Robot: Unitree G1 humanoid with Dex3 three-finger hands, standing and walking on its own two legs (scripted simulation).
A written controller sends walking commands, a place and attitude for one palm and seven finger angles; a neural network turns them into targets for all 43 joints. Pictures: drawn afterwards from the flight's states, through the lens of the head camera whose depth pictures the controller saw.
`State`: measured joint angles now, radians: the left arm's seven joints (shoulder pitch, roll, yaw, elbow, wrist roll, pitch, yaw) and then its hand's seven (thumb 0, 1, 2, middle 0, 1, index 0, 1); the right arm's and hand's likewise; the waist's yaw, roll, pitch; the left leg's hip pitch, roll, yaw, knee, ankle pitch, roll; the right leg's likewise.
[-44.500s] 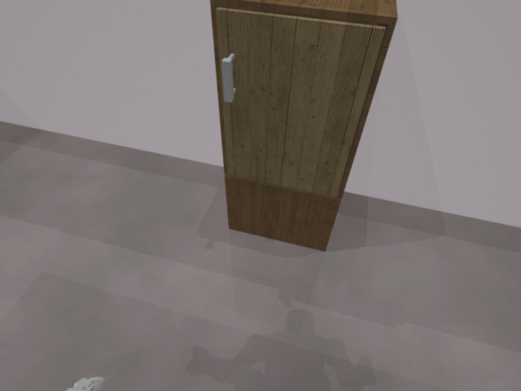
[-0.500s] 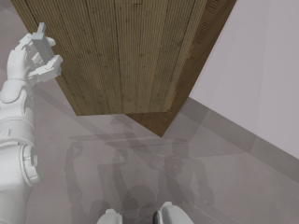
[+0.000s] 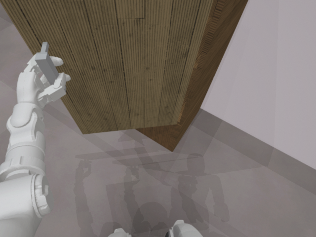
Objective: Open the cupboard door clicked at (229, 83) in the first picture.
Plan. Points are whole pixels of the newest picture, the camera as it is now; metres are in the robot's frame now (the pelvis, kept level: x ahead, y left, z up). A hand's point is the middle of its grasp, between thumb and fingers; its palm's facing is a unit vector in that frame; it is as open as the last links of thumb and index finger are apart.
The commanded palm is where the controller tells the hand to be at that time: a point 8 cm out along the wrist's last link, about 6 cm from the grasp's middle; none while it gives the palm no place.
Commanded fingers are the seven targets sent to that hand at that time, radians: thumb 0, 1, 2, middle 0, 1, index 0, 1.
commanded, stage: pull the door open along its arc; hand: left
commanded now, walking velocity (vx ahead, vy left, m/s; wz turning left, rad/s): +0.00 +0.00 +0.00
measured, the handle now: (53, 69) +0.53 +0.24 +0.09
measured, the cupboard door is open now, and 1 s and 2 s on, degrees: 41 76 77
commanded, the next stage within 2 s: open thumb and fingers to let go in 0.64 s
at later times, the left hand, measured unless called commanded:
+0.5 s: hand (92, 151) +0.30 +0.12 +0.09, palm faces +0.34 -0.94 +0.06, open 6.5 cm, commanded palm +0.23 +0.20 +0.08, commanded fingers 0.00 0.90 0.90 -0.40 -1.35 -0.40 -1.35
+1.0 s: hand (107, 161) +0.28 +0.09 +0.09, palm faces +0.46 -0.89 -0.01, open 7.6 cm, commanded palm +0.23 +0.13 +0.08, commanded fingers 0.00 -0.08 0.48 -0.33 -1.25 -0.33 -1.25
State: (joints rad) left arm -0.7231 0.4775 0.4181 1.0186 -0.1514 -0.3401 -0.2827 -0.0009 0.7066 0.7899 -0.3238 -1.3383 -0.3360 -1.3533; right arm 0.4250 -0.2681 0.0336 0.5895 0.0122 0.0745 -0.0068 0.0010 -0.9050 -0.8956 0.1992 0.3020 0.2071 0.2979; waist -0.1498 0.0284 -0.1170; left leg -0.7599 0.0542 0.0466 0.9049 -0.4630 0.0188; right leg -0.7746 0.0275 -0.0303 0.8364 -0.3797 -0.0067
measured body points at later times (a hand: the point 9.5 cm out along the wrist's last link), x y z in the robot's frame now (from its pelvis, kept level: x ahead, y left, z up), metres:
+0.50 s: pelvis +0.01 -0.02 +0.02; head +0.03 -0.03 +0.47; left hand +0.27 +0.17 +0.09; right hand +0.21 -0.22 -0.07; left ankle -0.02 +0.10 -0.69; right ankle +0.01 -0.12 -0.69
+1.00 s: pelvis +0.00 -0.05 +0.01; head +0.02 -0.07 +0.46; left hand +0.25 +0.13 +0.09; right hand +0.17 -0.27 -0.10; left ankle -0.02 +0.10 -0.69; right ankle +0.01 -0.12 -0.69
